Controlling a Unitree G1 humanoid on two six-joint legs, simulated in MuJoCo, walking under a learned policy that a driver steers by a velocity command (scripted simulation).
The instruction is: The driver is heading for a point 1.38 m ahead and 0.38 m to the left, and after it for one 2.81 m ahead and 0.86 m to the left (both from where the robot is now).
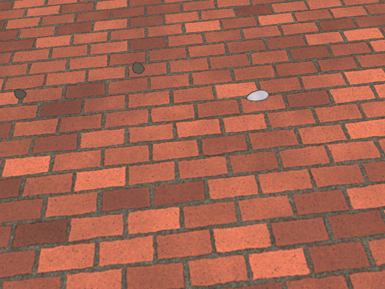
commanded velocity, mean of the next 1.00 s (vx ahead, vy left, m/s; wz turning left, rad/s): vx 0.04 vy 0.00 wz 0.33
